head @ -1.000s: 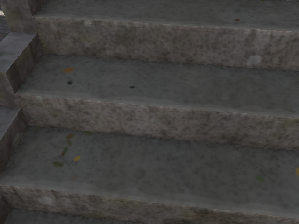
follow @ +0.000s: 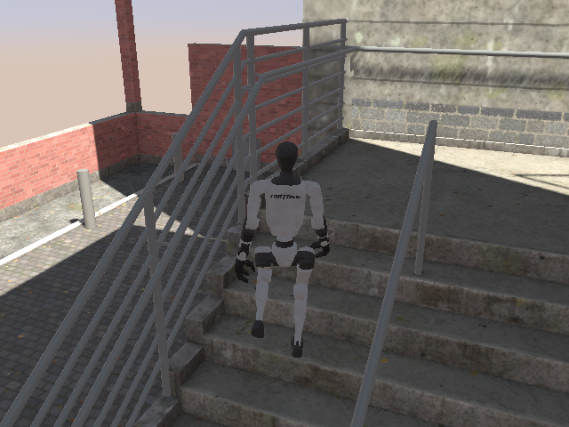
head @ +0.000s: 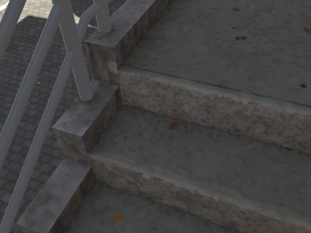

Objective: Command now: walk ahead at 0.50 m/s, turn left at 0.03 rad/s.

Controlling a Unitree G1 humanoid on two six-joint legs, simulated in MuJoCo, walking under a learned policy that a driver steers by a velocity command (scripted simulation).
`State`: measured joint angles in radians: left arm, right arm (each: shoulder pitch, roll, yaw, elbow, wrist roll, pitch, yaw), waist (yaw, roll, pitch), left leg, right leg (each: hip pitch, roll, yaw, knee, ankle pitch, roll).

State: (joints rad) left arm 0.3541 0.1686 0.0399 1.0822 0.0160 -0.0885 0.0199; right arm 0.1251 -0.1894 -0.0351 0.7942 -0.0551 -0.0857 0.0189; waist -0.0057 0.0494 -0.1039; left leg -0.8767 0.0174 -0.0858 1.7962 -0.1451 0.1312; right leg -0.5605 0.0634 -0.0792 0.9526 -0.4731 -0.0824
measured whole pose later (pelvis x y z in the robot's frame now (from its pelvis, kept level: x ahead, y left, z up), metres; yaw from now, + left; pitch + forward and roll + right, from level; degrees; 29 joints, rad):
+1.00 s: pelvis +0.41 -0.05 +0.23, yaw -27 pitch +7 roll +4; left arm 0.17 0.16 -0.06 0.74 0.03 0.05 -0.08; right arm 0.37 -0.12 0.06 1.11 -0.13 -0.14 0.06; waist 0.02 -0.08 -0.11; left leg -0.14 0.16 0.42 0.35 -0.27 -0.02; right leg -1.40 -0.09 0.13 2.19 -0.27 -0.27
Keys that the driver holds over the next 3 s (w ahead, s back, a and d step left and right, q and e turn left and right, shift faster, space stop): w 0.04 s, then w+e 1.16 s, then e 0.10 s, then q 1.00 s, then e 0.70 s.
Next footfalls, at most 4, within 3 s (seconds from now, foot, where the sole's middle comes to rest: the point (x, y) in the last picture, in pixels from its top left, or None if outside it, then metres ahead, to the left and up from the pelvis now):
0.34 left None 0.45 0.13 -0.54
1.14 right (278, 181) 0.56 -0.36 -0.37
1.82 left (259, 79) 0.87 -0.34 -0.20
2.40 right None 0.83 -0.53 -0.20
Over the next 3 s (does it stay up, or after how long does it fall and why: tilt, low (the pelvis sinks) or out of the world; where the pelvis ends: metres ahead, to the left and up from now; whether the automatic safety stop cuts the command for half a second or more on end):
stays up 0.78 -0.42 0.57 its command is cut before an obstacle after 0.2 s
